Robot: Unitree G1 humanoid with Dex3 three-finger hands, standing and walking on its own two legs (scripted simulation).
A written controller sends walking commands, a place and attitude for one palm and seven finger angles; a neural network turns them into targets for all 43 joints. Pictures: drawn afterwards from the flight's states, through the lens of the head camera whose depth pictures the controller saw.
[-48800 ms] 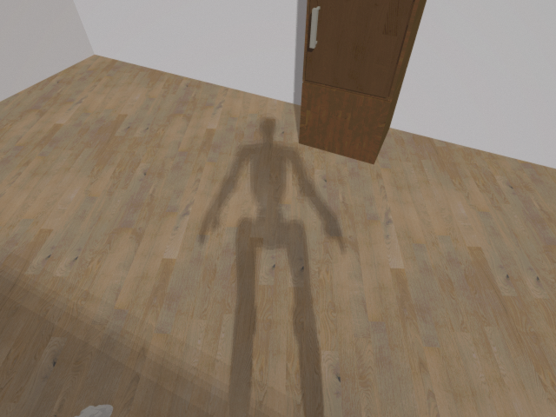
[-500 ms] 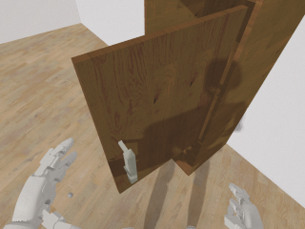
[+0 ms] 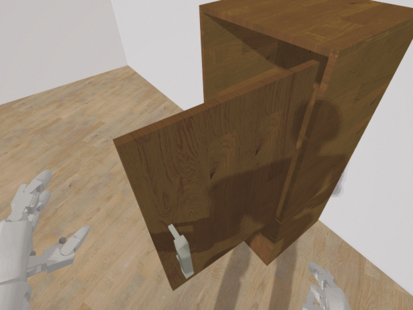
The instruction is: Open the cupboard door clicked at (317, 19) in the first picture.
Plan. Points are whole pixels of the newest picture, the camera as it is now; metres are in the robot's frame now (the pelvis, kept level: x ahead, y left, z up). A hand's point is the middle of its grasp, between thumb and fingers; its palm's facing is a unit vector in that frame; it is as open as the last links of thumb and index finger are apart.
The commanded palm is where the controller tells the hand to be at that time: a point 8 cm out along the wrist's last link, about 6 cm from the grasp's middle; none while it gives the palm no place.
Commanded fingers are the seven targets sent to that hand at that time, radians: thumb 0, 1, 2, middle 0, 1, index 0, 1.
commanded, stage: draw the hand back to the body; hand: left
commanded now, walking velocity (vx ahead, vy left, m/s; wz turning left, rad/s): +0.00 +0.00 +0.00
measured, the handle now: (180, 251) +0.27 +0.10 -0.07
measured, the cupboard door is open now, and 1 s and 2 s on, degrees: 87 87 87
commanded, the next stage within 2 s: step back with the hand held close in 0.54 s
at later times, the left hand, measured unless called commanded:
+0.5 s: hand (55, 227) +0.18 +0.25 +0.16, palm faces +0.44 -0.80 -0.41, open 7.5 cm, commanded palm +0.13 +0.28 +0.18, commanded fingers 0.00 0.90 0.90 -0.20 -0.30 -0.20 -0.30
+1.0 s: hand (49, 229) +0.18 +0.25 +0.16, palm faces +0.31 -0.79 -0.52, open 7.4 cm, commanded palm +0.12 +0.30 +0.19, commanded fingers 0.00 0.90 0.90 -0.20 -0.30 -0.20 -0.30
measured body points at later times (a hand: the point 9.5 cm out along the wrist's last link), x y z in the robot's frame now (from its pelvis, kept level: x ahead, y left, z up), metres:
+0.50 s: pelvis -0.01 -0.01 +0.01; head -0.03 -0.03 +0.46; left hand +0.15 +0.29 +0.18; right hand +0.17 -0.24 -0.07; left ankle -0.05 +0.10 -0.73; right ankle +0.01 -0.13 -0.73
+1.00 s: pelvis -0.04 +0.00 +0.01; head -0.02 +0.00 +0.46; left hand +0.16 +0.29 +0.19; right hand +0.13 -0.25 -0.07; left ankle -0.05 +0.10 -0.73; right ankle +0.01 -0.13 -0.73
